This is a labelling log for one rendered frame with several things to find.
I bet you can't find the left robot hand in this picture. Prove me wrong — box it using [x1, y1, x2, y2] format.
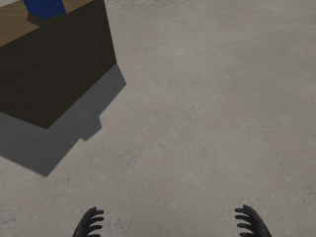
[72, 207, 104, 237]

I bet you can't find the carton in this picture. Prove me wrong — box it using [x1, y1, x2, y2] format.
[23, 0, 66, 19]

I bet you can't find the right robot hand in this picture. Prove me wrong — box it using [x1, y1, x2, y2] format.
[234, 204, 272, 237]

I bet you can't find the pedestal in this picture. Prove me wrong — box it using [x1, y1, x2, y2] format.
[0, 0, 117, 129]

